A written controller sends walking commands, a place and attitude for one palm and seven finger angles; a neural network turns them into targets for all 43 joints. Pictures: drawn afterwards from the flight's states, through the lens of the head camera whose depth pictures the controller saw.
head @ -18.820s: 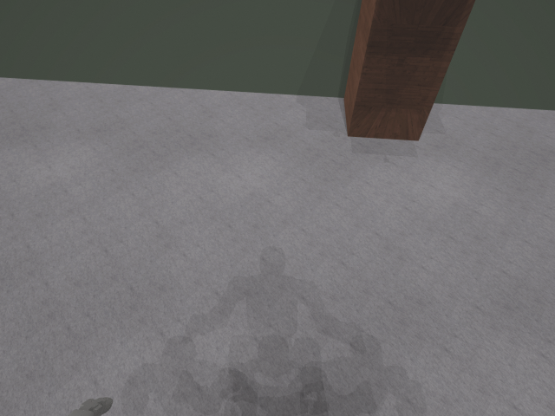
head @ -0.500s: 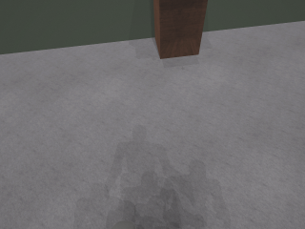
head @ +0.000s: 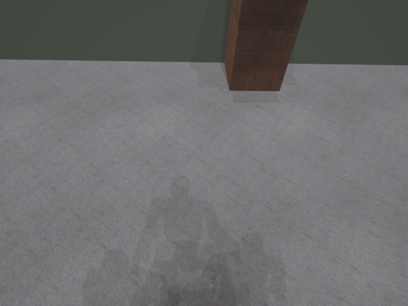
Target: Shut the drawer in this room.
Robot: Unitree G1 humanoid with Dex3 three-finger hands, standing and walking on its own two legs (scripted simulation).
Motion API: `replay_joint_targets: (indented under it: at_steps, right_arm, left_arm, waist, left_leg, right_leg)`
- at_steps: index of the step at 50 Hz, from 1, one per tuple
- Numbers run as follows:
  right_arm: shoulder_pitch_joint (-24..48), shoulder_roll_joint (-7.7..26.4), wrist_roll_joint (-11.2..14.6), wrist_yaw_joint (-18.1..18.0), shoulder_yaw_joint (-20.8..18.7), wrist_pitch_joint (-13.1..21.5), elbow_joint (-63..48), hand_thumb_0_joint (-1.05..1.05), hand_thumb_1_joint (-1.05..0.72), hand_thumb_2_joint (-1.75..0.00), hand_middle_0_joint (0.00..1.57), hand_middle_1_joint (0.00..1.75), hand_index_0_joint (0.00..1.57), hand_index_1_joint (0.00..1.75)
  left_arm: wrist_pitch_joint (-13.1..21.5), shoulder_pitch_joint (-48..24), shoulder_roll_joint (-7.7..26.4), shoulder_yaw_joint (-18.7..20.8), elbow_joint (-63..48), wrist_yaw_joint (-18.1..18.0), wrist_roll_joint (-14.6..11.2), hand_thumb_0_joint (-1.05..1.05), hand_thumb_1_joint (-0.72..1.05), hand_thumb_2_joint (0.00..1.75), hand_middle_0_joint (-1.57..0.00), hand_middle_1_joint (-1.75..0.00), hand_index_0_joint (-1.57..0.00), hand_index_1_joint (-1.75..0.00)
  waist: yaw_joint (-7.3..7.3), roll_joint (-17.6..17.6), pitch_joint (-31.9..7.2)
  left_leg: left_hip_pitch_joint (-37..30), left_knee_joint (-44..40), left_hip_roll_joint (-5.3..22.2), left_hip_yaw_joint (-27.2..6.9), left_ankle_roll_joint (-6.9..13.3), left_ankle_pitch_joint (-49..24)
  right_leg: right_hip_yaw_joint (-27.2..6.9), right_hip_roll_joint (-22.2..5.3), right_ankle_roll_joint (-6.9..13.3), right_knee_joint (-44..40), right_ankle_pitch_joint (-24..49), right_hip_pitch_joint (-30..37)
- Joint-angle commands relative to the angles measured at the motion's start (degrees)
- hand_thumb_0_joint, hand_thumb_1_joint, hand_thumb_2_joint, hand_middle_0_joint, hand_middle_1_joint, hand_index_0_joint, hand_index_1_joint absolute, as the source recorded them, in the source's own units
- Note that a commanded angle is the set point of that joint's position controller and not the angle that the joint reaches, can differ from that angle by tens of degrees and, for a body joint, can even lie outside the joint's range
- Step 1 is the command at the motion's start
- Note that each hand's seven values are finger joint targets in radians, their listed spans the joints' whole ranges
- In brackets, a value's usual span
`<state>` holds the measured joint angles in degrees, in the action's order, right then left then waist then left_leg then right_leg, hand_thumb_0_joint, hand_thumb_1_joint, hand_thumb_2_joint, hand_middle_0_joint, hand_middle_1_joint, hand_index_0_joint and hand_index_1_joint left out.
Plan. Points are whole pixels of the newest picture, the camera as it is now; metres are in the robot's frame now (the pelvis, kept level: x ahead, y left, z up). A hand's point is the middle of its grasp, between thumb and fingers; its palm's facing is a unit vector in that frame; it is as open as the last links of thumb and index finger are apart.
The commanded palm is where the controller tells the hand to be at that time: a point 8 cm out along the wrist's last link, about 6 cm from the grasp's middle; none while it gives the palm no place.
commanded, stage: stand and wait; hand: left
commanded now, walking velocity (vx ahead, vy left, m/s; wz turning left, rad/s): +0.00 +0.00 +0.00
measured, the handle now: out of the picture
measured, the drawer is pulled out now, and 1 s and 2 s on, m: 0.25 0.25 0.25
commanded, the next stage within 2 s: turn or walk to find it in 0.30 s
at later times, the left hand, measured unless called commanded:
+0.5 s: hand out of the picture -0.03 +0.19 -0.19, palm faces +0.15 -0.97 -0.19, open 7.3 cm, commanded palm none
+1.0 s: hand out of the picture -0.11 +0.16 -0.16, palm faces +0.28 -0.94 -0.22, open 7.4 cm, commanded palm none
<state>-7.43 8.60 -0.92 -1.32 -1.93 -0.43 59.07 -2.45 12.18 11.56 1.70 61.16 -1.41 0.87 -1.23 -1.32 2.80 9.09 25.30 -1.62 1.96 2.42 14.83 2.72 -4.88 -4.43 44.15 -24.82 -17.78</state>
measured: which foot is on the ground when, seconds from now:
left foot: down 0.00-0.10, up 0.12-0.42, down 0.44-0.78, up 0.80-1.00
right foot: up 0.00-0.06, down 0.08-0.46, up 0.48-0.76, down 0.78-1.00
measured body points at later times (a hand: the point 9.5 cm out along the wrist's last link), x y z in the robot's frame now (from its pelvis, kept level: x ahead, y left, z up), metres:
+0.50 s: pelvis -0.04 +0.00 -0.01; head -0.03 +0.02 +0.44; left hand -0.04 +0.24 -0.17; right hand -0.02 -0.23 -0.16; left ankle -0.06 +0.11 -0.74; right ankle -0.02 -0.12 -0.74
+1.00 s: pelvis -0.07 -0.02 +0.00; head -0.07 -0.03 +0.45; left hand -0.12 +0.21 -0.15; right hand +0.04 -0.26 -0.15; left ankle -0.13 +0.11 -0.69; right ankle -0.07 -0.13 -0.74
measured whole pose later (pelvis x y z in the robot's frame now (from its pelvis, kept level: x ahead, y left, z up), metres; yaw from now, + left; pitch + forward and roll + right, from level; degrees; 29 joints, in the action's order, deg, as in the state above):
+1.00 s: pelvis -0.07 -0.02 +0.00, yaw +13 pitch +0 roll +1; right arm -11.7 13.4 -2.0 0.5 -4.4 -2.3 59.6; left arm 0.9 17.3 8.9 1.5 61.0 -0.7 1.8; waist -1.6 1.0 0.0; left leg 21.9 50.4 2.5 2.2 -1.3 21.2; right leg 5.0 -2.8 0.4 24.5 -15.4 -9.3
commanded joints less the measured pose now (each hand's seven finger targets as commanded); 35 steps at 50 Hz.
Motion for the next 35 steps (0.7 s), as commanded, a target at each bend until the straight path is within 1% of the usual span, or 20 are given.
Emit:
replay_joint_targets:
  at_steps: [1, 2, 3, 4, 5, 6, 7, 9, 11, 12, 17, 18, 20, 21, 22, 23, 25, 29, 33, 35]
  right_arm:
    - [-2.51, 11.28, -0.11, -0.19, -2.66, 0.23, -1.83, 0.00, -0.90, -0.90, 0.20, 0.30, 0.20, 0.30]
    - [-2.23, 10.79, 0.08, -0.18, -2.58, 0.30, -1.67, 0.00, -0.90, -0.90, 0.20, 0.30, 0.20, 0.30]
    - [-2.73, 9.58, 0.38, -0.02, -2.38, 0.45, -1.53, 0.00, -0.90, -0.90, 0.20, 0.30, 0.20, 0.30]
    - [-4.15, 6.88, 0.85, 0.22, -2.05, 0.57, -1.54, 0.00, -0.90, -0.90, 0.20, 0.30, 0.20, 0.30]
    - [-3.59, 4.79, 0.91, 0.28, -1.28, 0.30, -2.70, 0.00, -0.90, -0.90, 0.20, 0.30, 0.20, 0.30]
    - [-2.44, 5.80, 0.61, 0.21, -1.44, -0.29, -2.76, 0.00, -0.90, -0.90, 0.20, 0.30, 0.20, 0.30]
    - [-3.04, 6.20, 0.24, 0.05, -1.82, -1.16, -2.17, 0.00, -0.90, -0.90, 0.20, 0.30, 0.20, 0.30]
    - [-4.80, 6.23, 0.23, 0.26, -1.76, -1.39, -0.22, 0.00, -0.90, -0.90, 0.20, 0.30, 0.20, 0.30]
    - [-6.97, 5.07, 0.38, 0.42, -1.51, -1.47, 1.09, 0.00, -0.90, -0.90, 0.20, 0.30, 0.20, 0.30]
    - [-7.22, 4.95, 0.42, 0.49, -1.42, -1.46, 1.48, 0.00, -0.90, -0.90, 0.20, 0.30, 0.20, 0.30]
    - [-7.41, 4.39, 0.43, 0.34, -0.82, -0.75, 1.80, 0.00, -0.90, -0.90, 0.20, 0.30, 0.20, 0.30]
    - [-7.85, 4.42, 0.41, 0.29, -0.71, -0.57, 2.00, 0.00, -0.90, -0.90, 0.20, 0.30, 0.20, 0.30]
    - [-10.48, 4.86, 0.46, 0.38, -0.69, -0.12, 2.95, 0.00, -0.90, -0.90, 0.20, 0.30, 0.20, 0.30]
    - [-11.30, 6.33, 0.40, 0.42, -0.84, 0.35, 3.04, 0.00, -0.90, -0.90, 0.20, 0.30, 0.20, 0.30]
    - [-10.21, 9.21, 0.04, 0.31, -1.41, 0.62, 2.30, 0.00, -0.90, -0.90, 0.20, 0.30, 0.20, 0.30]
    - [-8.96, 11.59, -0.13, 0.12, -1.83, 0.45, 1.54, 0.00, -0.90, -0.90, 0.20, 0.30, 0.20, 0.30]
    - [-7.12, 10.68, -0.24, -0.36, -1.82, 0.58, 1.29, 0.00, -0.90, -0.90, 0.20, 0.30, 0.20, 0.30]
    - [-7.07, 11.03, -0.40, -0.59, -2.22, 0.42, 0.69, 0.00, -0.90, -0.90, 0.20, 0.30, 0.20, 0.30]
    - [-8.30, 12.50, -0.52, -0.37, -3.06, 0.03, 0.01, 0.00, -0.90, -0.90, 0.20, 0.30, 0.20, 0.30]
    - [-7.50, 12.65, -0.40, -0.13, -3.36, -0.16, -0.83, 0.00, -0.90, -0.90, 0.20, 0.30, 0.20, 0.30]
  left_arm:
    - [1.53, 3.75, 3.53, 0.85, -2.93, -0.27, -0.15, 0.00, 0.90, 0.90, -0.20, -0.30, -0.20, -0.30]
    - [1.94, 5.55, 3.27, 0.80, -2.20, -0.36, -0.06, 0.00, 0.90, 0.90, -0.20, -0.30, -0.20, -0.30]
    - [2.55, 6.99, 4.03, 0.79, -1.89, -0.50, 0.14, 0.00, 0.90, 0.90, -0.20, -0.30, -0.20, -0.30]
    - [3.17, 7.10, 7.19, 1.18, -1.81, -0.82, 0.60, 0.00, 0.90, 0.90, -0.20, -0.30, -0.20, -0.30]
    - [3.54, 6.52, 10.15, 1.42, -2.05, -0.75, 0.55, 0.00, 0.90, 0.90, -0.20, -0.30, -0.20, -0.30]
    - [3.44, 5.89, 10.28, 1.23, -2.69, -0.58, 0.47, 0.00, 0.90, 0.90, -0.20, -0.30, -0.20, -0.30]
    - [3.65, 4.21, 9.69, 1.73, -3.07, -0.70, 0.30, 0.00, 0.90, 0.90, -0.20, -0.30, -0.20, -0.30]
    - [3.28, 0.89, 7.29, 0.88, -3.42, -0.68, 0.18, 0.00, 0.90, 0.90, -0.20, -0.30, -0.20, -0.30]
    - [3.36, 0.32, 7.14, 0.87, -3.79, -0.47, 0.30, 0.00, 0.90, 0.90, -0.20, -0.30, -0.20, -0.30]
    - [3.41, 0.61, 7.45, 0.88, -3.57, -0.41, 0.31, 0.00, 0.90, 0.90, -0.20, -0.30, -0.20, -0.30]
    - [3.15, 2.69, 8.68, 1.69, -1.87, -0.46, 0.36, 0.00, 0.90, 0.90, -0.20, -0.30, -0.20, -0.30]
    - [3.02, 2.55, 8.84, 1.86, -1.65, -0.50, 0.24, 0.00, 0.90, 0.90, -0.20, -0.30, -0.20, -0.30]
    - [2.56, 1.21, 8.58, 2.01, -1.84, -0.58, -0.21, 0.00, 0.90, 0.90, -0.20, -0.30, -0.20, -0.30]
    - [2.18, 1.39, 7.27, 1.94, -2.27, -0.48, -0.51, 0.00, 0.90, 0.90, -0.20, -0.30, -0.20, -0.30]
    - [1.80, 2.02, 5.05, 1.55, -2.98, -0.20, -0.71, 0.00, 0.90, 0.90, -0.20, -0.30, -0.20, -0.30]
    - [1.55, 1.07, 3.63, 1.22, -3.56, -0.10, -0.69, 0.00, 0.90, 0.90, -0.20, -0.30, -0.20, -0.30]
    - [0.57, -1.39, 3.79, 1.16, -3.58, -0.06, -0.11, 0.00, 0.90, 0.90, -0.20, -0.30, -0.20, -0.30]
    - [0.95, -1.37, 3.17, 1.27, -3.78, 0.40, -0.19, 0.00, 0.90, 0.90, -0.20, -0.30, -0.20, -0.30]
    - [1.43, -0.94, 2.39, 1.14, -4.58, 0.25, -0.48, 0.00, 0.90, 0.90, -0.20, -0.30, -0.20, -0.30]
    - [1.67, 0.88, 2.65, 1.21, -4.35, 0.10, -0.62, 0.00, 0.90, 0.90, -0.20, -0.30, -0.20, -0.30]
  waist:
    - [0.32, 9.06, -2.55]
    - [-0.66, 7.61, -3.55]
    - [-1.09, 4.06, -5.25]
    - [-0.59, -4.59, -6.85]
    - [-0.54, -13.16, -4.53]
    - [-1.48, -10.70, -3.59]
    - [-0.84, -14.42, -2.30]
    - [0.69, -9.25, 1.05]
    - [1.12, -6.75, 0.29]
    - [0.90, -6.36, -0.20]
    - [-0.27, -7.85, -0.78]
    - [0.02, -7.55, -1.26]
    - [1.48, -4.68, -1.95]
    - [1.55, 1.12, -2.84]
    - [0.83, 9.42, -2.06]
    - [0.64, 13.47, -0.09]
    - [1.49, 16.38, 2.39]
    - [1.67, 10.52, 0.15]
    - [2.47, 8.96, -4.67]
    - [1.85, 9.26, -6.19]
  left_leg:
    - [0.70, -3.66, 14.29, -13.98, 6.15, -27.06]
    - [2.00, -1.61, 12.88, -12.94, 4.69, -23.84]
    - [3.91, 1.38, 10.33, -11.19, 2.30, -18.45]
    - [9.24, 7.24, 5.88, -6.25, -0.70, -8.64]
    - [14.21, 11.17, 0.94, -2.44, -3.02, 8.52]
    - [12.93, 17.52, 1.12, -3.79, -3.03, 16.31]
    - [13.14, 22.19, 2.52, -5.21, -2.97, 16.78]
    - [12.41, 26.10, 3.16, -4.27, -3.04, 13.31]
    - [10.99, 25.29, 3.23, -2.78, -3.43, 11.36]
    - [10.63, 24.22, 3.35, -2.10, -3.72, 10.88]
    - [8.34, 12.75, 3.94, 0.28, -4.51, 8.58]
    - [6.57, 9.60, 4.00, 0.47, -4.56, 6.47]
    - [0.88, 1.22, 4.40, -0.16, -4.29, -1.12]
    - [-1.09, -2.72, 7.29, -4.73, -3.11, -5.10]
    - [0.18, -5.84, 13.73, -13.06, -0.29, -8.52]
    - [4.76, -9.94, 18.55, -18.39, 3.23, -8.33]
    - [8.42, -13.55, 18.68, -20.08, 6.60, -7.48]
    - [2.64, -8.89, 16.37, -17.50, 7.22, -16.97]
    - [-1.85, -5.86, 14.53, -18.70, 7.22, -22.97]
    - [-0.87, -4.18, 13.44, -18.93, 6.56, -23.97]
  right_leg:
    - [1.18, 1.20, 0.77, -9.81, 5.12, 2.92]
    - [1.59, 0.94, 0.88, -16.05, 10.47, 6.82]
    - [0.25, -0.63, 1.35, -22.49, 16.69, 11.55]
    - [-7.59, -8.15, 3.71, -24.59, 22.83, 16.86]
    - [-14.82, -16.00, 8.98, -26.14, 29.39, 16.26]
    - [-15.14, -18.70, 13.30, -27.18, 30.84, 11.74]
    - [-14.89, -17.34, 14.52, -28.16, 28.11, 8.29]
    - [-11.04, -14.14, 14.18, -27.85, 27.15, 5.34]
    - [-6.79, -11.58, 12.91, -26.85, 27.82, 5.48]
    - [-6.17, -11.06, 12.66, -26.84, 27.39, 6.15]
    - [-6.13, -11.28, 12.56, -25.26, 25.74, 8.18]
    - [-5.91, -11.25, 11.96, -24.26, 25.09, 7.80]
    - [-3.59, -10.21, 8.83, -20.75, 19.59, 4.59]
    - [-1.13, -7.46, 6.49, -16.85, 14.91, 2.16]
    - [2.53, -2.80, 3.74, -12.25, 9.90, -0.84]
    - [4.62, 0.08, 2.05, -8.07, 4.05, -0.38]
    - [1.62, -0.27, 2.15, 3.47, -3.70, -1.98]
    - [0.12, 0.66, 2.05, 5.00, -3.36, -5.91]
    - [0.21, 2.43, 1.62, -2.10, -2.12, -3.88]
    - [0.61, 3.06, 1.52, -8.76, 1.24, 0.07]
